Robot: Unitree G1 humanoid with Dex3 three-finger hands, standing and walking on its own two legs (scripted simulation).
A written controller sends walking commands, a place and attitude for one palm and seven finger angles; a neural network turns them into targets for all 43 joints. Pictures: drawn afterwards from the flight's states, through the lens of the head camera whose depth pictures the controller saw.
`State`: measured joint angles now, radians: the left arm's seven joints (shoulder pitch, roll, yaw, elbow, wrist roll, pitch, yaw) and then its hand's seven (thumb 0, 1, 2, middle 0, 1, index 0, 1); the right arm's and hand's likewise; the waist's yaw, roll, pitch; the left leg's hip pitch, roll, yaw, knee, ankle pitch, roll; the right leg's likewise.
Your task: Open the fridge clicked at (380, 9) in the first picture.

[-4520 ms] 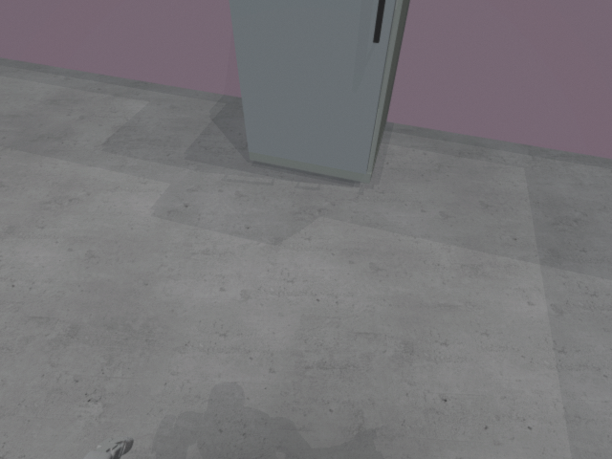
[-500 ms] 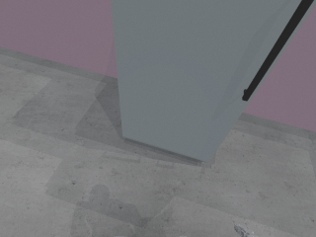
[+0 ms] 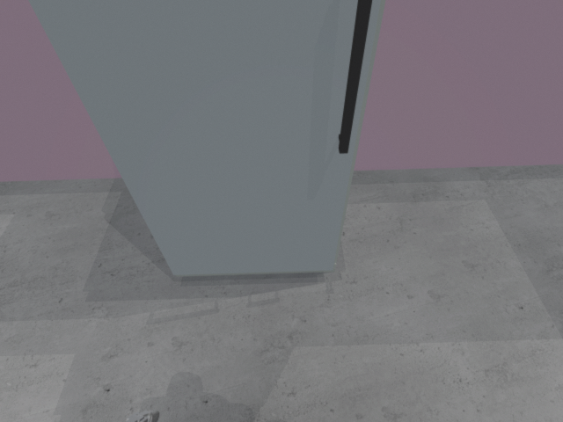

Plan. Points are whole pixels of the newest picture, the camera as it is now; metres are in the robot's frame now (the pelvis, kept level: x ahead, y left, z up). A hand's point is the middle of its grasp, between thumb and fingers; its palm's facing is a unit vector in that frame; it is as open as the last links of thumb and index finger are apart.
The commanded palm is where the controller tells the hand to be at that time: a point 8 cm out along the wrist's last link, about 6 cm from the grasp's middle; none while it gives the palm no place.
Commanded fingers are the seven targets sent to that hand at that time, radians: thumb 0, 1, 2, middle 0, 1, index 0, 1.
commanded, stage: take the last steps up to it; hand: right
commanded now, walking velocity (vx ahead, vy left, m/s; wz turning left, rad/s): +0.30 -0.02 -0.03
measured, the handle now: (355, 52) +0.71 -0.14 +0.18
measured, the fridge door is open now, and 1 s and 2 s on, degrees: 0 0 0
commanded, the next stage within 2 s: come to a stop and stand still in 0.68 s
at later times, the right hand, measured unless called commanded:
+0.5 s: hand (376, 371) +0.23 -0.16 -0.16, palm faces +0.01 +0.98 -0.21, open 7.4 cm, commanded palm none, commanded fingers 0.00 -0.90 -0.90 0.20 0.30 0.20 0.30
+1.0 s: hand (391, 380) +0.22 -0.18 -0.18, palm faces +0.06 +0.99 -0.14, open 7.3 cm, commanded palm none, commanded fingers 0.00 -0.90 -0.90 0.20 0.30 0.20 0.30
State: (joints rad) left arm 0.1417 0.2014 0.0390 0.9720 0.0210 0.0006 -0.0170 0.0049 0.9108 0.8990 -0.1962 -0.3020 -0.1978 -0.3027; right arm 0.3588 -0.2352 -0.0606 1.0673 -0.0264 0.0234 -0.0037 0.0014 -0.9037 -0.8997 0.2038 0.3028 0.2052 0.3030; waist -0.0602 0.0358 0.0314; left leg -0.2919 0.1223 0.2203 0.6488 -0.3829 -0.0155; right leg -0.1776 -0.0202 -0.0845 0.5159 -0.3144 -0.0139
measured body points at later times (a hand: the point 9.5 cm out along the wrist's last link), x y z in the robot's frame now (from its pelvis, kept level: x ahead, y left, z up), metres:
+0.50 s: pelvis +0.14 +0.03 -0.01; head +0.17 +0.04 +0.44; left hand +0.05 +0.25 -0.17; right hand +0.23 -0.21 -0.15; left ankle +0.21 +0.11 -0.73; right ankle +0.00 -0.10 -0.66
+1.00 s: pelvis +0.25 -0.02 +0.01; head +0.27 -0.05 +0.46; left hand +0.34 +0.20 -0.13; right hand +0.22 -0.24 -0.17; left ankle +0.22 +0.11 -0.71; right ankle +0.29 -0.11 -0.73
